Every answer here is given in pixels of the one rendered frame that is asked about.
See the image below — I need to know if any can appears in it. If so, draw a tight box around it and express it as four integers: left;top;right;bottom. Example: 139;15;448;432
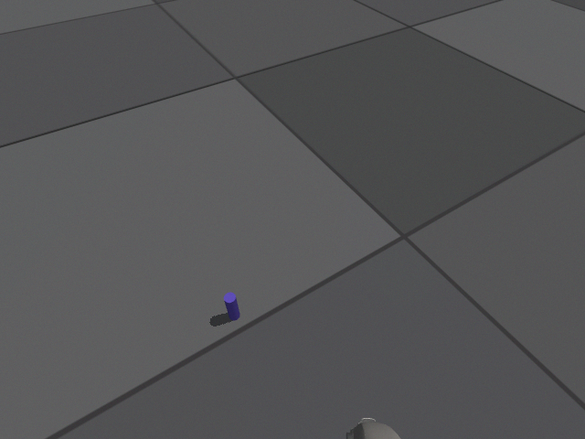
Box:
224;293;240;320

